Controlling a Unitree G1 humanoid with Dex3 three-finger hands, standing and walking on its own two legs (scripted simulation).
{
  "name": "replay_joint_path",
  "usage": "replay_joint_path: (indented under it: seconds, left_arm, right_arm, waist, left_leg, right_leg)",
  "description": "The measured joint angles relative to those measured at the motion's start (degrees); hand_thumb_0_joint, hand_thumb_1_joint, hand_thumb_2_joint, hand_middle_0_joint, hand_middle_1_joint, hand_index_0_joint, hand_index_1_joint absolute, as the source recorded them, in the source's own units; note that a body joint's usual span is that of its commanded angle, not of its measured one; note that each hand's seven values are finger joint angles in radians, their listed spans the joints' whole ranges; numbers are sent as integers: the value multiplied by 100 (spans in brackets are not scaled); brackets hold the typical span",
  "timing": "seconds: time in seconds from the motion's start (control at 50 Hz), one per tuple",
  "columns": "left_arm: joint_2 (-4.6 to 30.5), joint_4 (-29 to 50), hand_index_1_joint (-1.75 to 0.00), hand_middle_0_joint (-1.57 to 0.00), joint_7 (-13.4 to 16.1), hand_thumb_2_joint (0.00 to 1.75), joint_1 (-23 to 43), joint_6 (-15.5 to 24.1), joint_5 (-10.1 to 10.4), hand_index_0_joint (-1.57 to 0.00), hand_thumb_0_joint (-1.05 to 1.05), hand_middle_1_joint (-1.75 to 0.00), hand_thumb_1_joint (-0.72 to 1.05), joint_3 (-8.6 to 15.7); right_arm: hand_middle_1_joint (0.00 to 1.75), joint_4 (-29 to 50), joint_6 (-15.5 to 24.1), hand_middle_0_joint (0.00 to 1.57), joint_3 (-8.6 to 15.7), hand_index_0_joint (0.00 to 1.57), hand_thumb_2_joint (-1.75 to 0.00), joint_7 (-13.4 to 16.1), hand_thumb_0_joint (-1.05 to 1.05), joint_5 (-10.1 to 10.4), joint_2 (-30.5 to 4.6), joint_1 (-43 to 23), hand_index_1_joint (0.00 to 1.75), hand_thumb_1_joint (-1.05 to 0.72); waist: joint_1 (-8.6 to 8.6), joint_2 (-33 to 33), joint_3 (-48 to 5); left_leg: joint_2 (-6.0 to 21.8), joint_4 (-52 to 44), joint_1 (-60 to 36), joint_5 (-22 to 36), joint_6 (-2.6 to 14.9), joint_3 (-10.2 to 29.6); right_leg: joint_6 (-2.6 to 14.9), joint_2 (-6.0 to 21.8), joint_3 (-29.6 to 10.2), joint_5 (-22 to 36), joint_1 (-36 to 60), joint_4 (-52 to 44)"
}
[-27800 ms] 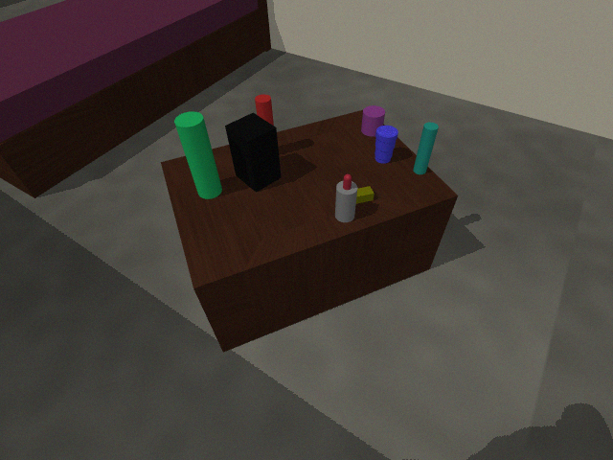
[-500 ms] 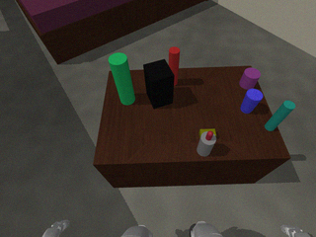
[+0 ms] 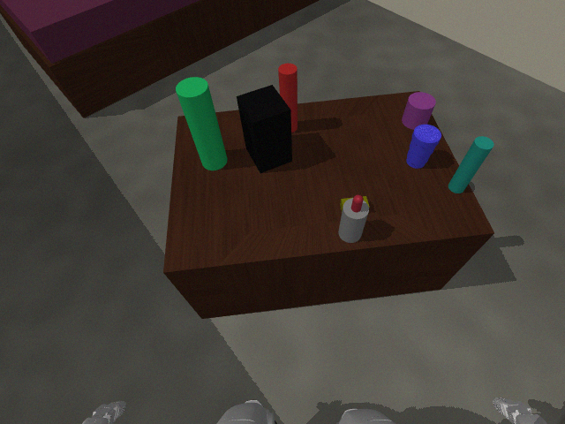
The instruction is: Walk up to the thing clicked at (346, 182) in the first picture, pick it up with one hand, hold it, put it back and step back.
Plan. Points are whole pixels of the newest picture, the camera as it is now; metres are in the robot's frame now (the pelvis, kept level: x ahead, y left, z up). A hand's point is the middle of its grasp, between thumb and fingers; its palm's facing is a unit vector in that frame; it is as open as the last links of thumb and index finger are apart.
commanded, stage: step back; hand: right
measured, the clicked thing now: (354, 216) +0.57 -0.15 -0.26
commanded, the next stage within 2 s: none
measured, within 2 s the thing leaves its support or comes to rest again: neither
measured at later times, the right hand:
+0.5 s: hand out of the picture -0.03 -0.25 -0.11, palm faces -0.09 +0.89 -0.44, open 7.4 cm
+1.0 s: hand out of the picture -0.20 -0.31 -0.15, palm faces -0.09 +0.91 -0.41, open 7.4 cm
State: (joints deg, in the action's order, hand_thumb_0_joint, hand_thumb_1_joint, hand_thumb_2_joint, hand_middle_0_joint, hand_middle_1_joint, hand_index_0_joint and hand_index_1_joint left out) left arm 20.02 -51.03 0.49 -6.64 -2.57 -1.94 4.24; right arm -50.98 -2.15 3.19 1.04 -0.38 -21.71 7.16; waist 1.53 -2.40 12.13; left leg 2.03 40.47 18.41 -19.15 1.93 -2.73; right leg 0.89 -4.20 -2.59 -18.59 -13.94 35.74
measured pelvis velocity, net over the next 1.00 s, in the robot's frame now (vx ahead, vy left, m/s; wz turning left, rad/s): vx -0.29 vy -0.04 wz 0.05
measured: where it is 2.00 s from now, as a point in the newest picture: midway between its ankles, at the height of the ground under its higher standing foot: outside the picture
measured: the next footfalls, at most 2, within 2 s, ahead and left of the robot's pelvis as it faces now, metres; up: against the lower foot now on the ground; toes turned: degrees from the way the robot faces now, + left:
left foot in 0.32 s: -0.07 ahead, +0.12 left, +0.00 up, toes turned +1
right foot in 0.70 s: -0.18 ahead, -0.17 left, +0.00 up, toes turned +2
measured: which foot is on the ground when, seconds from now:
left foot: down 0.00-0.00, up 0.02-0.30, down 0.32-0.74, up 0.76-1.00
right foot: down 0.00-0.34, up 0.36-0.68, down 0.70-1.00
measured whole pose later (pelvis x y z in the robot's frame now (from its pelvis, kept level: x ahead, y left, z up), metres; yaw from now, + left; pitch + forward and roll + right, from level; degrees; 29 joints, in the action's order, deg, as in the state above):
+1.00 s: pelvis -0.29 -0.04 +0.00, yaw +3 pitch -1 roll +0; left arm 20.9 -45.0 0.4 -8.0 -3.2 -2.9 4.5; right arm -49.3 -2.1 2.5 1.3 -0.5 -23.5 12.8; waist -0.3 -0.6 8.0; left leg -3.6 51.8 20.0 -28.1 -1.0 3.9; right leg -0.5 2.0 -0.4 -13.2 -22.0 36.4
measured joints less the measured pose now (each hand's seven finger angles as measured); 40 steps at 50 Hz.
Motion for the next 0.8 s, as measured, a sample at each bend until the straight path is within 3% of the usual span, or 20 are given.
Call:
replay_joint_path:
  seconds: [0.02,0.08,0.16,0.26,0.3,0.34,0.38,0.42,0.46,0.52,0.62,0.7,0.74,0.76,0.8]
  left_arm:
    - [-21,28,-29,-20,-25,90,-36,9,5,-20,1,-30,91,-25]
    - [27,179,-29,-20,-57,90,-101,23,7,-21,1,-30,90,-29]
    - [-21,375,-30,-20,-16,90,-26,12,23,-21,1,-30,90,-24]
    - [-24,678,-30,-20,2,90,132,-9,-25,-21,1,-30,90,-54]
    - [25,778,-30,-20,-11,90,197,-40,3,-21,1,-30,90,-68]
    - [170,787,-30,-20,-25,90,272,-101,39,-21,1,-30,90,-35]
    - [204,692,-30,-20,-10,90,179,-175,45,-21,1,-30,90,14]
    - [180,537,-29,-20,-4,90,91,-253,18,-20,1,-30,90,21]
    - [213,480,-29,-20,-25,90,-31,-260,59,-20,1,-30,91,50]
    - [306,483,-29,-20,-57,90,-249,-210,77,-21,1,-30,90,135]
    - [408,394,-29,-20,-45,90,-445,-200,48,-20,1,-30,91,190]
    - [389,260,-29,-20,-85,90,-522,-119,43,-20,1,-30,91,142]
    - [181,110,-29,-20,-97,90,-429,-73,-3,-20,1,-30,91,111]
    - [102,108,-29,-20,-132,90,-447,-62,-30,-20,1,-30,91,77]
    - [64,178,-29,-20,-179,90,-544,-64,-68,-20,1,-30,91,18]
  right_arm:
    - [30,-13,-23,20,-5,20,-90,0,0,29,5,-7,30,-90]
    - [30,-20,-68,20,-51,20,-90,-10,0,52,95,-32,30,-91]
    - [30,68,3,20,-104,20,-90,-20,0,76,1,52,30,-91]
    - [30,137,78,20,-91,20,-90,37,0,45,-159,127,30,-91]
    - [30,139,121,20,-64,20,-90,35,0,2,-173,180,30,-91]
    - [30,56,134,20,-30,20,-90,30,0,-78,0,126,30,-91]
    - [30,66,123,20,-80,20,-90,-41,0,-149,117,177,30,-91]
    - [30,93,141,20,-110,20,-90,-71,0,-165,148,284,30,-91]
    - [30,88,126,20,-136,21,-90,-59,0,-190,184,336,30,-90]
    - [30,155,134,20,-125,21,-90,-44,0,-171,201,304,30,-90]
    - [30,427,158,20,-80,21,-90,-17,0,-128,120,92,30,-90]
    - [30,607,87,20,-66,21,-90,-40,0,-128,-49,-117,30,-90]
    - [30,571,17,20,-5,21,-90,-36,0,-88,-217,-224,30,-90]
    - [30,534,-27,20,25,21,-90,-21,0,-63,-250,-191,30,-90]
    - [30,413,-101,20,38,20,-90,20,0,-27,-197,-60,30,-90]
  waist:
    - [6,-49,-63]
    - [-174,223,-185]
    - [-245,322,-296]
    - [-202,266,-245]
    - [-145,283,-193]
    - [-221,663,-9]
    - [-261,774,-55]
    - [-108,587,-168]
    - [-131,533,-271]
    - [-256,575,-342]
    - [-340,593,-204]
    - [-381,465,-167]
    - [-255,-4,-37]
    - [-190,-125,-79]
    - [-306,40,-272]
  left_leg:
    - [-45,102,73,24,-21,142]
    - [-501,1285,344,-1032,-123,445]
    - [-770,2110,460,-1122,-203,822]
    - [-501,893,-32,-960,-294,715]
    - [-361,-165,-384,-434,-270,562]
    - [-553,-492,-563,-79,-139,352]
    - [-518,-463,-522,-37,-81,268]
    - [-319,-485,-422,65,-58,474]
    - [-173,-714,-396,271,-73,514]
    - [-54,-921,-285,517,-131,421]
    - [59,-743,40,688,-180,272]
    - [208,-262,452,678,-311,146]
    - [426,-5,606,686,-298,432]
    - [334,119,706,373,-245,648]
    - [-136,926,932,-597,-226,786]
  right_leg:
    - [31,-12,43,28,-26,-22]
    - [101,189,-135,126,-184,-1]
    - [71,364,-141,453,-358,-283]
    - [-27,414,40,667,-700,-225]
    - [-87,454,164,627,-866,26]
    - [-121,645,-9,576,-978,338]
    - [-73,394,-312,-358,-1152,895]
    - [-82,-19,-411,-989,-1327,1955]
    - [-74,-262,-561,-1001,-1440,2851]
    - [-138,-299,-737,-811,-1362,3370]
    - [-328,32,-696,-926,-731,2342]
    - [-239,383,-296,-486,-41,433]
    - [-198,148,-19,-227,92,199]
    - [-173,128,92,-197,55,219]
    - [-109,320,-17,-166,-158,342]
